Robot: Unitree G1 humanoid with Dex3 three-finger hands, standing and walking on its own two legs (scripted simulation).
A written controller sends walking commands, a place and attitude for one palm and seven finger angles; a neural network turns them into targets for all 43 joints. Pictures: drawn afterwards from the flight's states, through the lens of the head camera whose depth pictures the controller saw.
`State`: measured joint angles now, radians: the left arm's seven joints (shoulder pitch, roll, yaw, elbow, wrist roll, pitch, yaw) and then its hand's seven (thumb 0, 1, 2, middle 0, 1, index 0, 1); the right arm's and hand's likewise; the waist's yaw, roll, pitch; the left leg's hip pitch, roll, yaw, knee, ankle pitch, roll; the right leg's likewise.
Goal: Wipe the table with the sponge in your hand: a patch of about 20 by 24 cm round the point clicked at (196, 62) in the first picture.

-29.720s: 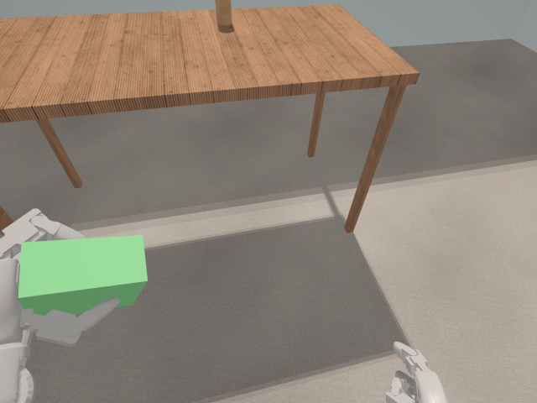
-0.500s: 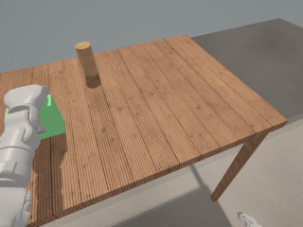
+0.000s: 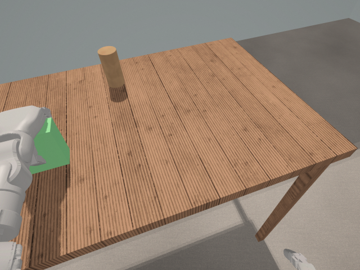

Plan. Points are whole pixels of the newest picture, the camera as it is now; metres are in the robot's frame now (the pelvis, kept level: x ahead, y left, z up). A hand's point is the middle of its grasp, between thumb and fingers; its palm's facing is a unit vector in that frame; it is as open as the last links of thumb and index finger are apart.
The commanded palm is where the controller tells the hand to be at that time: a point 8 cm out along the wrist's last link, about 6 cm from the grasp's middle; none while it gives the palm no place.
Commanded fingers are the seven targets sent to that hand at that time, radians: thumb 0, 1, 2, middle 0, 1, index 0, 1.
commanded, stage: wipe back along the first lane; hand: left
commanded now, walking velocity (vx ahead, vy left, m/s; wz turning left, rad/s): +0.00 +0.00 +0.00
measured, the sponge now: (39, 152) +0.34 +0.37 +0.08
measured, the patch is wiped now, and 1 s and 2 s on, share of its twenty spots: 0.95 0.95 0.95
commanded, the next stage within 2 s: lift the sponge slowly off the table in 1.44 s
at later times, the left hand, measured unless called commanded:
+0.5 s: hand (35, 154) +0.31 +0.34 +0.11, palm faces -0.04 -0.02 -1.00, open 9.6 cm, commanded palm +0.27 +0.33 +0.14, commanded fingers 0.00 0.10 1.30 -1.20 -1.60 -1.20 -1.60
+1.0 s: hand (32, 175) +0.26 +0.32 +0.11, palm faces +0.02 -0.02 -1.00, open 9.6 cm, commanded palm +0.22 +0.31 +0.14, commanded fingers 0.00 0.10 1.30 -1.20 -1.60 -1.20 -1.60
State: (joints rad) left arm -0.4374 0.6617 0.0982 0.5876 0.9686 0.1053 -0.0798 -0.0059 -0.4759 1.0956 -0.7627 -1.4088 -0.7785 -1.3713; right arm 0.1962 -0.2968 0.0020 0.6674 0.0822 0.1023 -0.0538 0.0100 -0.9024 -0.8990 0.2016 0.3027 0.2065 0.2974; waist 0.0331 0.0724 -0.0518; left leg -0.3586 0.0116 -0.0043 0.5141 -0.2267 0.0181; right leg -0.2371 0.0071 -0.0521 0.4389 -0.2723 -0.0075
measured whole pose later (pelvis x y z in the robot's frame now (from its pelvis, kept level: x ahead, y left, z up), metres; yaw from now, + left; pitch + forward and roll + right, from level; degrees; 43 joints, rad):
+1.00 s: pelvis +0.00 +0.00 +0.00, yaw +0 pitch +0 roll -1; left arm 0.00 0.58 0.06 0.04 0.90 0.28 -0.05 0.01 -0.46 1.09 -0.75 -1.42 -0.76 -1.39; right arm 0.10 -0.28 0.03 0.62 0.08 0.09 -0.04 0.01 -0.90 -0.90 0.20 0.30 0.20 0.30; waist 0.08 0.10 -0.05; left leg -0.30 0.01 0.00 0.54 -0.25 0.01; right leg -0.19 0.01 -0.04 0.49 -0.30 -0.01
